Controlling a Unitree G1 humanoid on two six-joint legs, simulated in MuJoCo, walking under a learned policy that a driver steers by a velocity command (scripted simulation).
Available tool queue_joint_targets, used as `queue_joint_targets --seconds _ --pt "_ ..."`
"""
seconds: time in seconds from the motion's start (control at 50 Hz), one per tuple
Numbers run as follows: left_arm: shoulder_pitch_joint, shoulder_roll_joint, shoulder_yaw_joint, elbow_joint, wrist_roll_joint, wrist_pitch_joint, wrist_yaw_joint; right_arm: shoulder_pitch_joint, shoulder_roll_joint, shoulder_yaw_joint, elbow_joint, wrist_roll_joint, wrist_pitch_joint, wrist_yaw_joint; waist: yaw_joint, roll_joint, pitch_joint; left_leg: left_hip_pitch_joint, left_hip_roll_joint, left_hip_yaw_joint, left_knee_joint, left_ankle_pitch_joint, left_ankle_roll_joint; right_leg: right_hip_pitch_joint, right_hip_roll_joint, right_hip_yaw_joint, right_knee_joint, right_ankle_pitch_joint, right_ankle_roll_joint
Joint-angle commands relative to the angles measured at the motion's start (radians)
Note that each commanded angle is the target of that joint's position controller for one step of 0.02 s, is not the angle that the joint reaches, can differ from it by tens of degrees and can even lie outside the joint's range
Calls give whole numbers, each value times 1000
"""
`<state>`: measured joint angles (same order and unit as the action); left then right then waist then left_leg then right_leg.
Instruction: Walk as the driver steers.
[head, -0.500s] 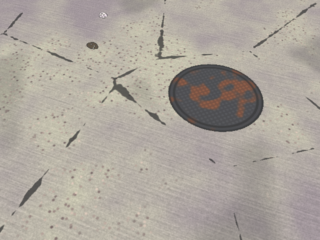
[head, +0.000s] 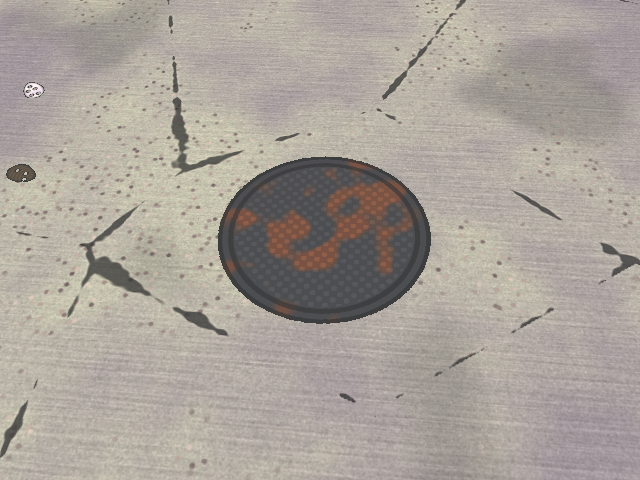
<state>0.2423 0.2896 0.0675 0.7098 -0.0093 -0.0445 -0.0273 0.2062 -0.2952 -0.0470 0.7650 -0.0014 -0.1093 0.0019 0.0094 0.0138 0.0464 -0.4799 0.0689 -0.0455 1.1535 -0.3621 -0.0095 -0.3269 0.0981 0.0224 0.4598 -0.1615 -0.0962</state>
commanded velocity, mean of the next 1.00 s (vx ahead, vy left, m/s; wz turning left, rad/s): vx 0.50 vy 0.00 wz -0.17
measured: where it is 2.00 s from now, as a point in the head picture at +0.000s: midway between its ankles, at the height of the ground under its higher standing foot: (365, 255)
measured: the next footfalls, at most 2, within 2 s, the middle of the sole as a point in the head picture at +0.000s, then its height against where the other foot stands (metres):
left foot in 0.32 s outside the picture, level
right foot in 0.84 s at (410, 398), level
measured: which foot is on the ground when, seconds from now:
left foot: up 0.00-0.30, down 0.32-0.86, up 0.88-1.00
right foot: down 0.00-0.34, up 0.36-0.82, down 0.84-1.00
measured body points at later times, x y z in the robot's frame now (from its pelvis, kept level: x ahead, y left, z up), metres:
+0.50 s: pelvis +0.29 +0.06 +0.00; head +0.31 +0.07 +0.45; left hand +0.44 +0.31 -0.11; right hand +0.34 -0.23 -0.10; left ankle +0.33 +0.14 -0.74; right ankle +0.24 -0.08 -0.66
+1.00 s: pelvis +0.56 -0.04 +0.00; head +0.58 -0.06 +0.45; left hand +0.72 +0.21 -0.10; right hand +0.59 -0.33 -0.12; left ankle +0.53 +0.12 -0.65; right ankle +0.58 -0.13 -0.74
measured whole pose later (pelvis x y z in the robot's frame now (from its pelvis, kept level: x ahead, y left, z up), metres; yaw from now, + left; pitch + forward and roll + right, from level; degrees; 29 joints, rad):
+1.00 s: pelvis +0.56 -0.04 +0.00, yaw -8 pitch +1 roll +0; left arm 0.22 0.26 0.05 0.73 0.00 -0.07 -0.03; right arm 0.28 -0.31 -0.04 0.84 0.02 -0.07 0.01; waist 0.00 0.04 0.02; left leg -0.48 0.07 -0.02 1.12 -0.34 0.02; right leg -0.29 0.04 -0.04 0.42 -0.16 -0.06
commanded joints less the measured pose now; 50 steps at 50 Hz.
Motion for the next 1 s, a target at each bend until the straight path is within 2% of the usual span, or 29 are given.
queue_joint_targets --seconds 0.02,0.08,0.12,0.2,0.26,0.3,0.32,0.34,0.36,0.38,0.4,0.42,0.44,0.46,0.5,0.58,0.66,0.72,0.76,0.8,0.82,0.84,0.86,0.88,0.9,0.92,0.94,0.96,1.0 --pt "-18 129 34 -83 3 -18 15 26 -101 -32 -71 -14 2 -4 -33 -58 -92 -129 40 -17 -91 68 -34 127 -255 309 -231 261 -212" --pt "16 161 44 -71 -4 -17 33 -76 -66 -18 -102 -17 11 -8 -5 -65 -58 -111 13 0 -308 245 -66 53 -205 233 -238 248 -178" --pt "42 155 42 -58 -7 -12 40 -141 -45 -7 -110 -12 5 1 28 -88 -56 -53 -14 11 -474 397 -67 41 -176 190 -229 177 -141" --pt "123 148 37 -14 -12 -11 38 -225 -69 -10 -132 7 -10 21 73 -102 -42 -23 -31 -5 -607 474 -40 128 -230 248 -190 81 -121" --pt "132 153 40 0 -7 -5 39 -207 -102 -23 -137 5 -19 28 51 -122 -30 -14 -34 -8 -651 357 9 226 -284 311 -122 121 -100" --pt "112 136 34 -3 -4 1 38 -84 -130 -42 -104 -1 -24 22 -18 -123 -77 153 -59 30 -701 317 56 238 -241 290 7 303 -67" --pt "109 97 17 -15 5 1 36 49 -170 -56 -85 -14 -28 17 -78 -76 -197 370 34 -53 -670 341 112 169 -185 235 216 288 -34" --pt "234 35 -4 -25 -1 -11 37 180 -262 -80 -61 -24 -23 16 -70 147 -361 746 243 -408 -681 246 262 -139 -48 126 576 5 43" --pt "253 51 -7 -21 -15 -21 37 246 -225 -77 -20 6 -11 28 -84 303 -383 829 328 -733 -844 -49 326 -363 -7 126 764 -411 71" --pt "150 138 14 -31 -27 -24 35 194 -155 -55 -31 20 -8 28 -103 164 -227 721 303 -666 -877 -196 278 -458 -67 158 836 -360 63" --pt "56 143 14 -54 -22 -25 35 128 -127 -43 -45 9 0 24 -94 84 -134 595 262 -530 -885 -145 241 -462 -114 114 823 -279 59" --pt "9 129 12 -67 -7 -27 33 82 -106 -33 -47 -2 5 24 -73 51 -59 473 220 -431 -912 -39 236 -444 -147 88 761 -218 61" --pt "9 118 16 -67 2 -26 31 54 -84 -25 -48 -9 4 23 -45 65 -40 403 185 -365 -933 48 226 -398 -180 86 698 -169 63" --pt "28 99 14 -60 1 -24 29 42 -77 -21 -47 -12 3 23 -27 87 -39 361 158 -315 -953 115 219 -350 -193 77 663 -142 67" --pt "43 68 9 -52 1 -19 28 51 -87 -23 -34 -3 -2 21 -16 96 -49 335 141 -241 -979 235 233 -329 -200 52 603 -110 81" --pt "-72 37 -5 -83 8 -25 27 84 -130 -34 -4 7 4 10 -41 56 -33 351 126 -130 -1009 395 232 -352 -207 27 370 73 109" --pt "-199 21 -14 -110 -2 -37 11 153 -147 -36 35 19 17 5 -91 53 -8 365 108 -60 -1003 408 206 -282 -171 -7 164 235 112" --pt "-273 28 -13 -138 -9 -44 -4 200 -152 -36 65 23 32 3 -108 54 15 444 147 -75 -972 421 200 -291 -155 -8 94 217 94" --pt "-287 41 -9 -151 -9 -49 -14 206 -164 -41 78 25 45 -2 -94 62 18 507 176 -85 -932 480 187 -286 -146 -8 57 148 68" --pt "-212 74 5 -134 -5 -52 -16 185 -184 -47 81 26 54 -7 -38 79 -30 534 173 -69 -832 697 164 -156 -112 -36 24 89 35" --pt "-88 108 25 -97 0 -51 -10 170 -178 -44 78 27 58 -10 31 68 -109 507 134 -30 -692 832 142 27 -86 -62 -5 111 5" --pt "83 162 46 -57 8 -49 1 160 -146 -29 61 13 57 -12 104 38 -238 363 89 4 -470 737 109 312 -169 15 41 151 -44" --pt "196 265 69 -40 23 -42 8 259 -44 5 32 1 37 -6 93 -179 -398 -48 -60 66 -69 315 33 726 -432 433 35 51 -195" --pt "228 201 53 -26 5 -34 7 254 -60 5 50 7 17 1 105 -262 -469 -202 -109 -51 91 -208 27 767 -498 697 -104 -67 -240" --pt "164 155 33 -28 0 -32 8 170 -142 -19 24 34 4 10 103 -187 -307 -294 -46 -69 154 -171 38 646 -463 583 -135 -148 -195" --pt "94 133 24 -37 0 -29 10 93 -142 -18 4 40 0 12 79 -127 -194 -296 2 -33 122 -82 43 494 -420 454 -161 -118 -166" --pt "37 110 16 -37 8 -31 6 58 -130 -19 -2 26 2 10 48 -77 -112 -267 32 -17 56 -15 37 352 -379 369 -203 -50 -153" --pt "-1 84 8 -40 16 -37 3 71 -122 -24 4 15 12 7 11 -90 -83 -204 62 -26 4 35 32 257 -346 307 -238 17 -141" --pt "-28 82 10 -30 13 -49 -1 114 -79 -17 23 13 34 5 -28 -109 -70 -128 71 -18 -41 80 13 157 -320 237 -292 92 -151"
